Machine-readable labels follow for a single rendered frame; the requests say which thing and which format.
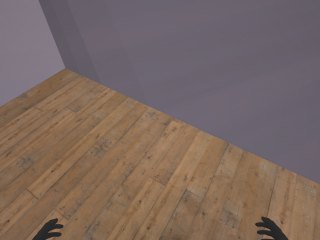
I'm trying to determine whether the robot left hand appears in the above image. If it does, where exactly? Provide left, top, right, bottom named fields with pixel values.
left=32, top=218, right=64, bottom=240

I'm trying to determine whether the robot right hand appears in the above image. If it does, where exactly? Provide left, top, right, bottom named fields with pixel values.
left=255, top=216, right=288, bottom=240

